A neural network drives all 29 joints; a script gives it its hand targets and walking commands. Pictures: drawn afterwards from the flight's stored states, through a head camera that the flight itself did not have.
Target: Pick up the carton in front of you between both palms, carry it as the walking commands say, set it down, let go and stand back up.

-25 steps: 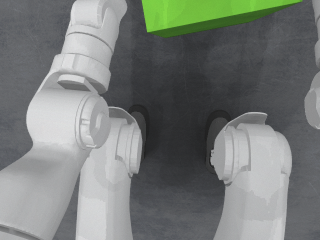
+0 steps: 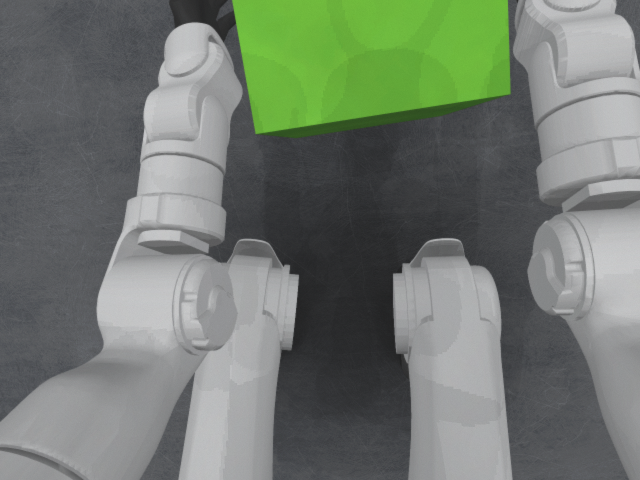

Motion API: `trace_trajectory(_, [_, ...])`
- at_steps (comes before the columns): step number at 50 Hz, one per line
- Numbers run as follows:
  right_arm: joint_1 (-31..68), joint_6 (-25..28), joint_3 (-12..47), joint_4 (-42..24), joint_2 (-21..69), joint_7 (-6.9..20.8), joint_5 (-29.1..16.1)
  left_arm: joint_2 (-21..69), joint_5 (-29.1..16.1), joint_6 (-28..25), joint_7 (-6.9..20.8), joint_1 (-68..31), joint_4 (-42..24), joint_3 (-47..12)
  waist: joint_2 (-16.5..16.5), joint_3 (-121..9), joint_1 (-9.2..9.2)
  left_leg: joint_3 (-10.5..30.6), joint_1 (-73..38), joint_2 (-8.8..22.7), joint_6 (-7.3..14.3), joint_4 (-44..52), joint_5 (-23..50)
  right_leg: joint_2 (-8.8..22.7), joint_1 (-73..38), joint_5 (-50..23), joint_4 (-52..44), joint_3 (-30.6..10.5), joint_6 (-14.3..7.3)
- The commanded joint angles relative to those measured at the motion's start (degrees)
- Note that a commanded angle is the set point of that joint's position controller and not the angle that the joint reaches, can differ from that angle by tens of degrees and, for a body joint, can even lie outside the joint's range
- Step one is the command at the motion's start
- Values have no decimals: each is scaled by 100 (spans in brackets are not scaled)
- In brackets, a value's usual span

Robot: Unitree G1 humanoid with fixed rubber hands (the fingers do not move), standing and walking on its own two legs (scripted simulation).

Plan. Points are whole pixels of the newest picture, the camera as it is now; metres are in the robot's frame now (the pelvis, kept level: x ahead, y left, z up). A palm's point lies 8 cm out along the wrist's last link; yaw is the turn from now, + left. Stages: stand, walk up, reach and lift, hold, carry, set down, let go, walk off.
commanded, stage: reach and lift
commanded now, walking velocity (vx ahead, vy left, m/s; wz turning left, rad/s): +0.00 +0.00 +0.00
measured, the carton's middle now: (360, 27) +0.55 -0.05 -0.20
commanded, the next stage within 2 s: none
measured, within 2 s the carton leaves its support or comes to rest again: neither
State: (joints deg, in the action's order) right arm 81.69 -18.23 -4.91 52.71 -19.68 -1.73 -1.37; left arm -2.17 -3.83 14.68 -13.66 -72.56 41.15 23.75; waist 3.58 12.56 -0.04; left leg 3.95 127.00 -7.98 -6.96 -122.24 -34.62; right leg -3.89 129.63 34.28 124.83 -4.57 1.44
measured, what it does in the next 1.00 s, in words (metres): rises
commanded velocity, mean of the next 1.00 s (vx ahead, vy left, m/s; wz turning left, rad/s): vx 0.00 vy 0.00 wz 0.00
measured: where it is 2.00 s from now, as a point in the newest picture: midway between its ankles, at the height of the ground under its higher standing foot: (339, 338)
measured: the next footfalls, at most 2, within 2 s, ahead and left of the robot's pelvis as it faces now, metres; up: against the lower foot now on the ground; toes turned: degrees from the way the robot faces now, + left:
none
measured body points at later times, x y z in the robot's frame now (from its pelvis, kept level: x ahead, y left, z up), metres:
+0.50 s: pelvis -0.01 +0.01 +0.11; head +0.26 -0.04 +0.46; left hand +0.51 +0.11 +0.05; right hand +0.51 -0.20 +0.04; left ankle +0.11 +0.15 -0.35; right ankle +0.10 -0.12 -0.35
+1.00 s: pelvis +0.03 +0.01 +0.25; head +0.20 -0.02 +0.67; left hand +0.47 +0.12 +0.21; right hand +0.45 -0.18 +0.20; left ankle +0.11 +0.15 -0.35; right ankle +0.10 -0.12 -0.35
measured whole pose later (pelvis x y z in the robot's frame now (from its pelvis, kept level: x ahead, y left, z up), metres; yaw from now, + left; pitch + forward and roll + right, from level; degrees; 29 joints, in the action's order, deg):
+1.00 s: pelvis +0.03 +0.01 +0.25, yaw -5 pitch +33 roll +1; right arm 43.2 -21.4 -21.6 39.2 2.0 -0.1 14.4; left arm 7.9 12.0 19.5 -4.6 -39.8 34.1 27.7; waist 1.5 -13.1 -0.5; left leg 7.1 80.1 -5.9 -3.6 -74.3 -26.9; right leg -5.1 81.7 25.4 74.6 -6.9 2.2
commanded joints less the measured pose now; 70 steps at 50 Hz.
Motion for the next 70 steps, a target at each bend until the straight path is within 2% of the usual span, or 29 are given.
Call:
trace_trajectory(1, [2802,54,1750,-1465,6739,1479,-550,5711,-438,108,1645,-4669,-1316,-3085,-1058,-9346,86,-1273,-3120,-334,411,1047,2675,-343,-5939,-3874,-1398,712,-10])
trace_trajectory(3, [2402,-67,1378,-967,6824,1531,-203,5711,-100,226,1715,-4342,-951,-2783,-994,-8401,38,-1244,-2906,-336,415,1336,2084,-373,-5101,-2938,-1776,776,18])
trace_trajectory(6, [2208,-169,688,-180,6770,1647,367,5658,590,402,1832,-3839,-192,-1949,-939,-6962,-85,-1196,-2777,-312,448,1791,1156,-378,-3912,-1440,-2330,862,0])
trace_trajectory(8, [2260,-194,375,-7,6736,1697,599,5639,881,470,1872,-3705,22,-1572,-922,-6671,-156,-1161,-2859,-303,473,2068,947,-397,-3683,-1007,-2593,879,-35])
trace_trajectory(10, [2329,-194,162,75,6746,1723,737,5656,1017,484,1890,-3735,89,-1419,-900,-6697,-172,-1134,-3014,-294,482,2310,900,-426,-3687,-909,-2778,898,-59])
trace_trajectory(13, [2374,-194,-29,64,6766,1742,878,5729,1071,494,1949,-3813,67,-1395,-829,-6986,-101,-1109,-3244,-289,473,2596,886,-450,-3927,-933,-3013,916,-76])
trace_trajectory(17, [2319,-248,22,-127,6968,1729,905,5990,961,574,2048,-3811,-84,-1679,-695,-7595,13,-1113,-3614,-306,433,2929,932,-458,-4498,-1076,-3306,936,-78])
trace_trajectory(22, [2078,-380,436,-593,7374,1736,725,6377,698,724,2208,-3555,-343,-2216,-614,-8375,107,-1142,-4128,-338,395,3246,1268,-467,-5340,-1541,-3598,942,-45])
trace_trajectory(28, [1540,-478,1034,-1091,7878,1718,449,6680,468,810,2369,-2838,-541,-2776,-704,-8654,73,-1085,-4551,-340,380,3625,1720,-489,-6173,-2160,-3952,899,33])
trace_trajectory(36, [675,-380,1340,-1233,8220,1595,370,6862,475,723,2418,-1751,-376,-2968,-776,-7914,-9,-859,-5141,-324,409,4320,1860,-531,-6789,-2297,-4644,773,81])
trace_trajectory(51, [-866,-102,1268,-1274,8457,1495,667,7040,785,491,2435,-39,-207,-3064,-449,-6490,23,-445,-6882,-187,487,6036,1882,-478,-8210,-2275,-6263,422,-41])
trace_trajectory(60, [-1791,-89,1647,-1686,8548,1508,655,7105,835,487,2473,1052,-410,-3419,-423,-5853,5,-204,-8280,-49,527,7152,2332,-393,-9440,-2657,-7323,243,-69])
trace_trajectory(70, [-2986,-303,1947,-2168,8468,1521,643,7010,817,720,2543,2295,-751,-3784,-392,-4820,21,4,-9982,107,557,8468,3243,-281,-10870,-3428,-8613,89,-89])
